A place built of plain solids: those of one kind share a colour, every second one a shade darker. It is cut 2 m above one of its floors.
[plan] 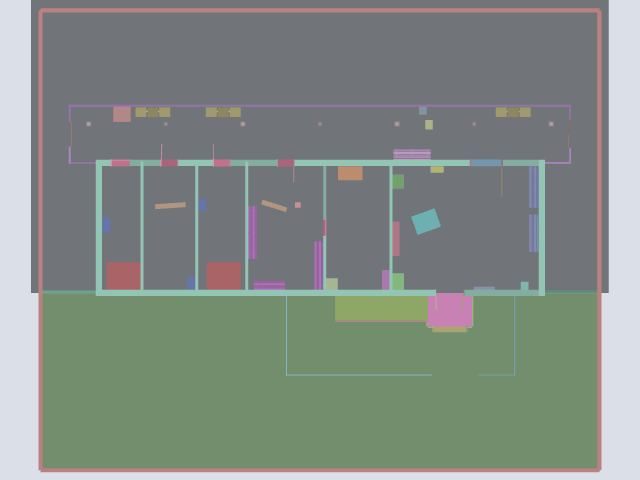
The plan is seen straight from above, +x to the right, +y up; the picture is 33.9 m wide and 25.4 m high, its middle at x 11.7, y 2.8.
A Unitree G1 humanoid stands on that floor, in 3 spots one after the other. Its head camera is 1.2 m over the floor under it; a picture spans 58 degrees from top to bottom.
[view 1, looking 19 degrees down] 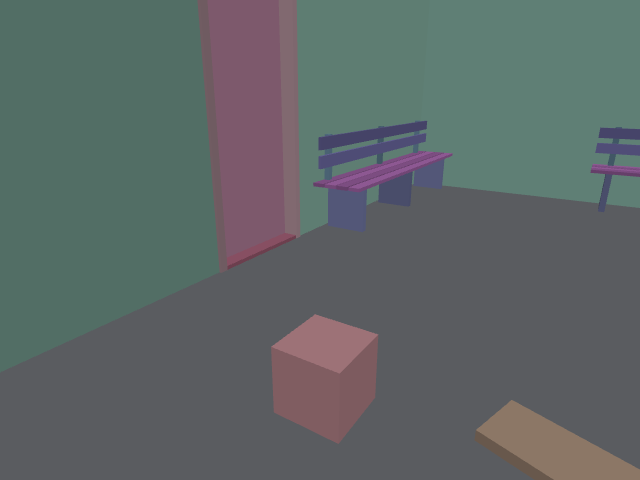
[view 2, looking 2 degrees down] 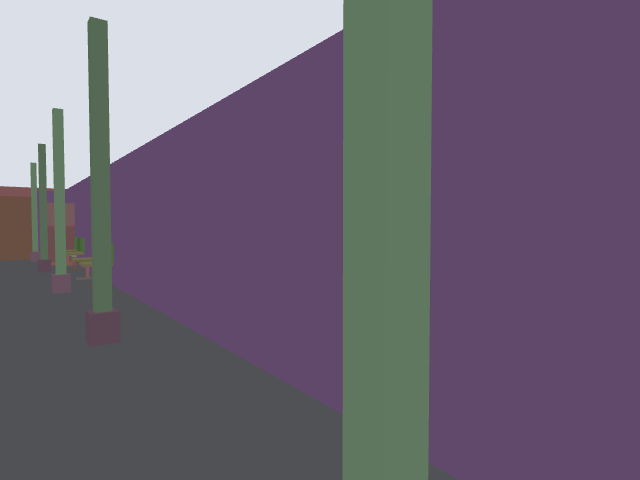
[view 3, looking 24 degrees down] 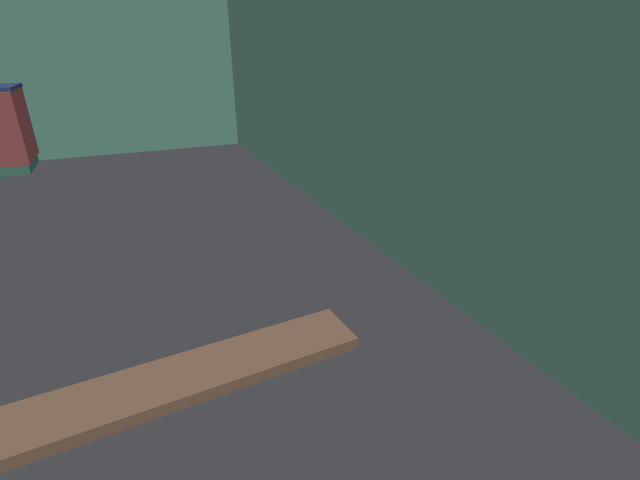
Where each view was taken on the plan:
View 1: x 9.77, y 5.87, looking -57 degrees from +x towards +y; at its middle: ground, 3.69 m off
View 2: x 16.57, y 8.15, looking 144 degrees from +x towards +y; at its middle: screen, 2.90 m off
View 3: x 3.75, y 6.03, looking -114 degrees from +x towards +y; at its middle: ground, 2.95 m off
